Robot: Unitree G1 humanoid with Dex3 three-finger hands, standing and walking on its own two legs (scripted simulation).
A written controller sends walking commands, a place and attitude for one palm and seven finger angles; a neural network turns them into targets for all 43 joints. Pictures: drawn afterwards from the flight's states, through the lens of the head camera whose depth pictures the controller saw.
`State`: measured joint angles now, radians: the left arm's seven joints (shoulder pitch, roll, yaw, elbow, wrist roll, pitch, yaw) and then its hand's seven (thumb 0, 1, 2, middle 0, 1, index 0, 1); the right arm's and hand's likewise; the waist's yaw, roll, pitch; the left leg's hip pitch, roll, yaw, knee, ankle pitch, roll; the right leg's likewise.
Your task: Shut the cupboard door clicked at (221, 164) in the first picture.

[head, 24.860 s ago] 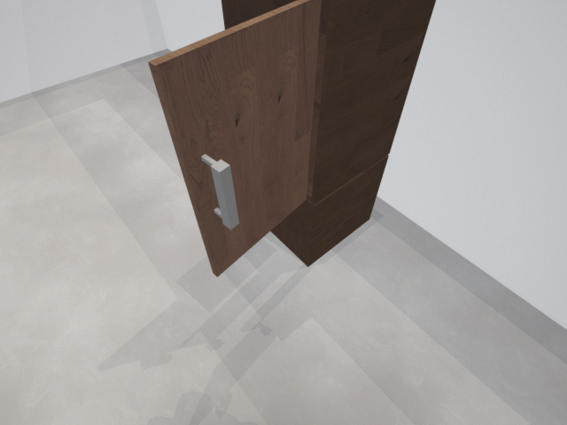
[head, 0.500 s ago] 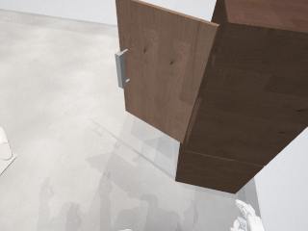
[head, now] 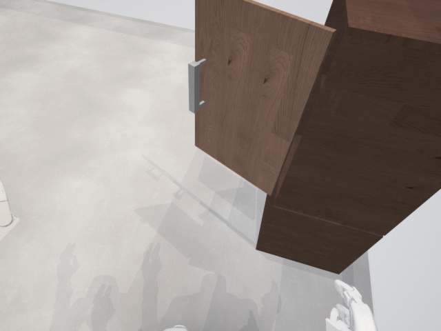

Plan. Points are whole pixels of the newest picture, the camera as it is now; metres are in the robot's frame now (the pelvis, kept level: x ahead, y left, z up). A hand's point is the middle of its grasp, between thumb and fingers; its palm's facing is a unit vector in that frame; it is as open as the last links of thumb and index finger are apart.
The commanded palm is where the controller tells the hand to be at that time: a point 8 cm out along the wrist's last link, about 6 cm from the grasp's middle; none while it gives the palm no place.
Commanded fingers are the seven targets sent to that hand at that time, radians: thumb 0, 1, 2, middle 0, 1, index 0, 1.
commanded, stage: step back with the hand held close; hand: left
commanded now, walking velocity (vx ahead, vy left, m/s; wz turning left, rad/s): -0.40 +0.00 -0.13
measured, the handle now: (198, 86) +0.82 +0.10 -0.01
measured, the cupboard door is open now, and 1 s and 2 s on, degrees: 66 66 66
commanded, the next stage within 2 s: stop stepping back and stand still in 0.16 s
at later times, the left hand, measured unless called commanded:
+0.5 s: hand (5, 289) +0.14 +0.24 +0.18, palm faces +0.34 -0.81 -0.48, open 7.4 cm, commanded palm +0.09 +0.27 +0.19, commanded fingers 0.00 0.90 0.90 -0.20 -0.30 -0.20 -0.30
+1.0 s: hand out of the picture +0.08 +0.29 +0.17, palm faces +0.48 -0.82 -0.30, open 7.4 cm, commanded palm +0.02 +0.32 +0.19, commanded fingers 0.00 0.90 0.90 -0.20 -0.30 -0.20 -0.30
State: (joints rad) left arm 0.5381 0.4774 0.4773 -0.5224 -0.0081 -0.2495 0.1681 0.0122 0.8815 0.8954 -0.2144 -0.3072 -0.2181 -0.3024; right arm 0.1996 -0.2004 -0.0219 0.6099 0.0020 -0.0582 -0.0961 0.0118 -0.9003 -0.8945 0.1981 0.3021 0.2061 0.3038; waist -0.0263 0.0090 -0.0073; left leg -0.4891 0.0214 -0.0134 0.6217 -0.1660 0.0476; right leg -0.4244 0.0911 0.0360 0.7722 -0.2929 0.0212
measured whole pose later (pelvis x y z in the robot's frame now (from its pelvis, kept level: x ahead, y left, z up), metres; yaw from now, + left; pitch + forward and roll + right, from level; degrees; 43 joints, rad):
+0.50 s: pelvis -0.08 -0.01 +0.00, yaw -7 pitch +0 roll -2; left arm 0.60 0.50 0.44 -0.44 -0.05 -0.19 0.16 0.01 0.88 0.89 -0.22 -0.31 -0.22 -0.30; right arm 0.31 -0.27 -0.02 0.63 0.02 -0.04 -0.11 0.01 -0.90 -0.89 0.20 0.30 0.21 0.30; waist -0.04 0.00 -0.11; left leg -0.43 0.02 0.01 0.58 -0.14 0.02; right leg -0.09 0.06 0.04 0.51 -0.42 -0.01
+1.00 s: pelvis -0.14 +0.03 +0.00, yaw -4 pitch -4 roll -3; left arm 0.43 0.35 0.38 -0.37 -0.04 -0.15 0.18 0.01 0.89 0.90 -0.21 -0.31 -0.21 -0.30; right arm 0.24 -0.20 0.03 0.69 0.00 -0.09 -0.11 0.01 -0.90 -0.89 0.20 0.30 0.21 0.30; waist 0.02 0.03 -0.03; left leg -0.44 -0.03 -0.01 0.57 -0.15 0.02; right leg -0.13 0.05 0.02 0.60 -0.43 0.00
